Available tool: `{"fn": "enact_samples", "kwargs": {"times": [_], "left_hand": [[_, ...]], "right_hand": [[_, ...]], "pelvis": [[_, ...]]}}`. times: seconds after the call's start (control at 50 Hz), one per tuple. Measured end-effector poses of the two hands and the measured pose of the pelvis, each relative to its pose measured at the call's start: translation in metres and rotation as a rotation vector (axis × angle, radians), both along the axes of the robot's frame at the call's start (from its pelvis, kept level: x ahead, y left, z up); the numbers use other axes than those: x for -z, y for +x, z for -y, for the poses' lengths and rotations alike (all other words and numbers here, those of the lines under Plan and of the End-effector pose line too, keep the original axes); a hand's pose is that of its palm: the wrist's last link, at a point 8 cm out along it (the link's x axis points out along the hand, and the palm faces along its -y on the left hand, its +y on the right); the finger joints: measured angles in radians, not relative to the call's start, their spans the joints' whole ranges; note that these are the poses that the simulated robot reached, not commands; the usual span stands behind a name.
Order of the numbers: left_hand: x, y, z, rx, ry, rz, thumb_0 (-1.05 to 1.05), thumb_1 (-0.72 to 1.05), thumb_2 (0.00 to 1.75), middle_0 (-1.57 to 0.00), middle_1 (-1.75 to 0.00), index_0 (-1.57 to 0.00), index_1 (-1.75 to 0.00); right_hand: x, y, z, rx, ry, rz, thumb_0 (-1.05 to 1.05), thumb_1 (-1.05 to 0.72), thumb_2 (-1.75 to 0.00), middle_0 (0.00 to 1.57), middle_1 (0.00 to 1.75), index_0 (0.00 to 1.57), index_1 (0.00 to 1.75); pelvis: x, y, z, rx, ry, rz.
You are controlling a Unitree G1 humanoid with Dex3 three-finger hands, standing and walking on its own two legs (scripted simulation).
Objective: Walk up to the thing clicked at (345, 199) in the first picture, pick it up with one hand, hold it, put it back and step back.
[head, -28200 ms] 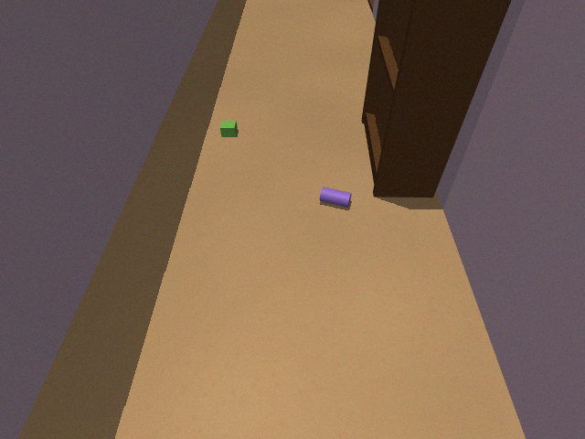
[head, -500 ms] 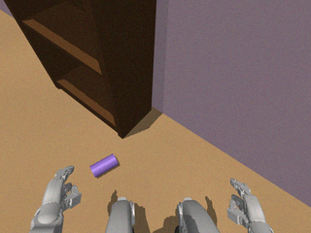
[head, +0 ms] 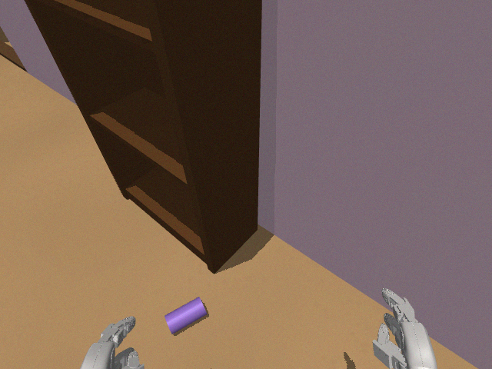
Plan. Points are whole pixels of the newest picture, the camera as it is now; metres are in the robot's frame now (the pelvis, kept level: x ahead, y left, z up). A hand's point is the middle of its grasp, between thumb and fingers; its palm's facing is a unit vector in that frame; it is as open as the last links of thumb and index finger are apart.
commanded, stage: home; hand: left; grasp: from above
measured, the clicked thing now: (186, 314) +0.46 +0.24 -0.68
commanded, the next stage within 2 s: stand in 1.86 s
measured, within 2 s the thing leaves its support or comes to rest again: neither
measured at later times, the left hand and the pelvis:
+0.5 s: hand out of the picture +0.16 +0.17 -0.05, palm faces +0.04 -0.98 -0.21, open 7.4 cm; pelvis -0.01 -0.01 +0.00, yaw +0 degrees
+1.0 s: hand out of the picture +0.16 +0.18 -0.05, palm faces +0.04 -0.98 -0.20, open 7.4 cm; pelvis -0.01 +0.00 +0.00, yaw +0 degrees
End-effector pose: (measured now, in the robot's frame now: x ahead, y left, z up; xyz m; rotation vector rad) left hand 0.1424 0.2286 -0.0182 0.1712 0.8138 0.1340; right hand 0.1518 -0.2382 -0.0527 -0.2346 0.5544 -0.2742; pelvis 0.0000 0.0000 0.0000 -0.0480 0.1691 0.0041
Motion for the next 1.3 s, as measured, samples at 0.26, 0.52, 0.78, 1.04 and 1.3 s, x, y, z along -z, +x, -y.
{"fn": "enact_samples", "kwargs": {"times": [0.26, 0.52, 0.78, 1.04, 1.3], "left_hand": [[0.004, -0.005, 0.005, -0.001, -0.003, -0.003, 0.02, 0.9, 0.9, -0.2, -0.3, -0.2, -0.3], [0.002, -0.004, 0.007, 0.01, 0.006, -0.002, 0.02, 0.9, 0.9, -0.2, -0.3, -0.2, -0.3], [0.003, -0.005, 0.007, 0.012, -0.004, 0.0, 0.02, 0.9, 0.9, -0.21, -0.3, -0.2, -0.3], [0.003, -0.002, 0.002, 0.01, 0.0, 0.001, 0.02, 0.9, 0.9, -0.21, -0.3, -0.2, -0.3], [0.003, 0.004, 0.001, 0.016, 0.001, -0.004, 0.02, 0.9, 0.9, -0.2, -0.3, -0.2, -0.3]], "right_hand": [[-0.002, 0.003, 0.005, -0.034, -0.019, 0.009, 0.02, -0.9, -0.9, 0.21, 0.3, 0.2, 0.3], [0.009, -0.018, 0.009, 0.004, -0.003, -0.04, 0.02, -0.9, -0.9, 0.21, 0.3, 0.2, 0.3], [0.005, -0.016, 0.01, 0.006, -0.014, -0.019, 0.02, -0.9, -0.9, 0.21, 0.3, 0.2, 0.3], [0.003, -0.007, 0.003, -0.001, -0.012, -0.004, 0.02, -0.9, -0.9, 0.21, 0.3, 0.2, 0.3], [0.007, -0.007, 0.001, 0.0, -0.004, -0.031, 0.02, -0.9, -0.9, 0.21, 0.3, 0.2, 0.3]], "pelvis": [[0.001, -0.004, 0.006, -0.008, 0.004, 0.012], [0.002, -0.006, 0.007, 0.001, 0.007, 0.011], [0.002, -0.008, 0.006, 0.002, 0.006, 0.011], [0.002, -0.004, 0.002, 0.003, 0.003, 0.009], [0.002, 0.0, 0.001, 0.005, 0.002, 0.002]]}}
